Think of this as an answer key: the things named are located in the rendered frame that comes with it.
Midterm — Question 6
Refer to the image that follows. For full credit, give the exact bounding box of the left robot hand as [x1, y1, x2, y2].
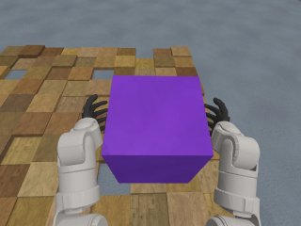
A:
[82, 94, 108, 131]

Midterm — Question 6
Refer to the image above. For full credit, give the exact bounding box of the robot left forearm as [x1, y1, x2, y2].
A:
[53, 117, 103, 226]

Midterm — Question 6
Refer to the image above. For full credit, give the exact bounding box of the right robot upper arm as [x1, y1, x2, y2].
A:
[205, 215, 255, 226]

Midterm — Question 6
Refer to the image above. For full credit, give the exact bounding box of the carton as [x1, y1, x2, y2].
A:
[101, 75, 214, 184]

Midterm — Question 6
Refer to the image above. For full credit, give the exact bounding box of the left robot upper arm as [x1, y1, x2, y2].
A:
[57, 213, 108, 226]

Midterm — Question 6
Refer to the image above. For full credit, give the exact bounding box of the right robot hand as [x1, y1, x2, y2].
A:
[204, 97, 230, 137]

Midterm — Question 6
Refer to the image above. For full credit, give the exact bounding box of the robot right forearm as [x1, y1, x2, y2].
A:
[211, 121, 261, 226]

